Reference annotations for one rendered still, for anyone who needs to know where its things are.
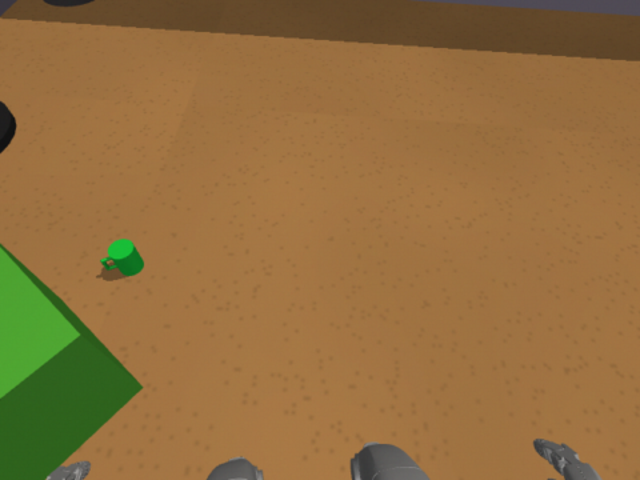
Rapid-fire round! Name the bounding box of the right robot hand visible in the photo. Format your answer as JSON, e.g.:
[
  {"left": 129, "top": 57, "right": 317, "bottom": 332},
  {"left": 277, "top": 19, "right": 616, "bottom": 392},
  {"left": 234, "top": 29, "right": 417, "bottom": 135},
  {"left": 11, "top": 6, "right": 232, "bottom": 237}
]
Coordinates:
[{"left": 533, "top": 439, "right": 602, "bottom": 480}]

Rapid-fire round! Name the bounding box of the left robot hand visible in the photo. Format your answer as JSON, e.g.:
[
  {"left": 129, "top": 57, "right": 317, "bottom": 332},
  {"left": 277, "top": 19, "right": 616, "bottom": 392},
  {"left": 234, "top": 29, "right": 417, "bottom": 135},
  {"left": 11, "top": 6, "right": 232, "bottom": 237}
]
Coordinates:
[{"left": 47, "top": 461, "right": 91, "bottom": 480}]

